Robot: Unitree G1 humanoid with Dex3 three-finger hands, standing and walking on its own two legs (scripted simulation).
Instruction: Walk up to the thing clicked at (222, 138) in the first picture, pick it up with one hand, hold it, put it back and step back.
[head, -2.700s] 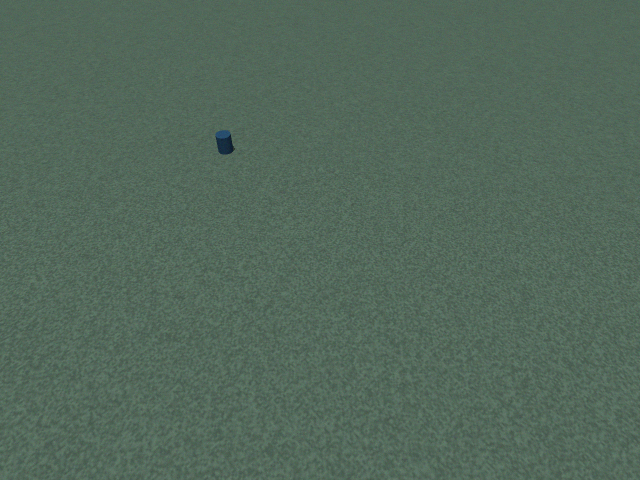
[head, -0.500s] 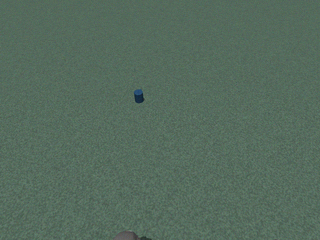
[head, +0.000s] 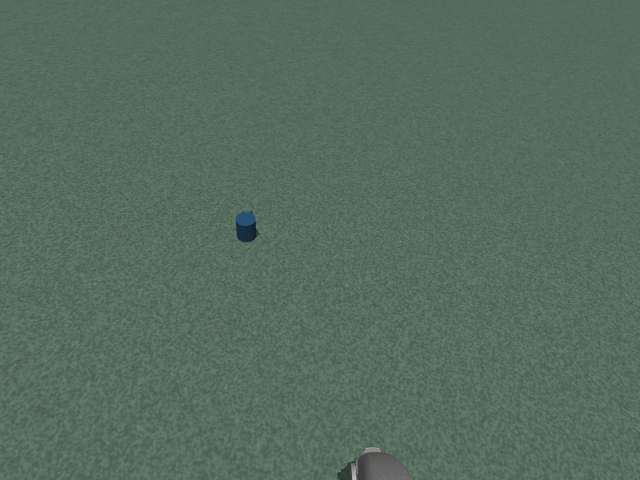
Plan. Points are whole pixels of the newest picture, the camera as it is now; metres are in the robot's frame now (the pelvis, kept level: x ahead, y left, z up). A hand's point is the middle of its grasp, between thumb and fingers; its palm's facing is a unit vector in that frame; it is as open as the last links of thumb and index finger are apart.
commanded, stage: walk up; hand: left
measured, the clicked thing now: (247, 224) +1.17 +0.19 -0.73
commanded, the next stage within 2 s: none
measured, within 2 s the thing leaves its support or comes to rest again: neither
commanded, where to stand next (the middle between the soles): +0.68 -0.07 m, yaw +2 degrees
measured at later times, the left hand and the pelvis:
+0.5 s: hand (165, 402) +0.26 +0.20 -0.12, palm faces +0.00 -0.92 -0.38, open 7.4 cm; pelvis +0.20 -0.06 +0.00, yaw +0 degrees
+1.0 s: hand (164, 314) +0.42 +0.25 -0.16, palm faces -0.01 -0.95 -0.32, open 7.4 cm; pelvis +0.37 -0.03 +0.00, yaw +1 degrees
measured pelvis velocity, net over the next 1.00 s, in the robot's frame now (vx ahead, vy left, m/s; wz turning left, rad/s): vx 0.37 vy -0.03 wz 0.02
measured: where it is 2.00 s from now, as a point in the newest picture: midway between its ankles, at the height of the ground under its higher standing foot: (320, 353)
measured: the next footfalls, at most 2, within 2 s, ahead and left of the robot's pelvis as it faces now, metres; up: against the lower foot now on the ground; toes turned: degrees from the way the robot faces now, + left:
right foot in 0.18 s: +0.24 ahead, -0.16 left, +0.00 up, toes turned -5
left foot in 0.68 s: +0.42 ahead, +0.09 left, +0.00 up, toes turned +6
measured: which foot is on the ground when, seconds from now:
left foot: down 0.00-0.22, up 0.24-0.66, down 0.68-1.00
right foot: up 0.00-0.16, down 0.18-0.72, up 0.74-1.00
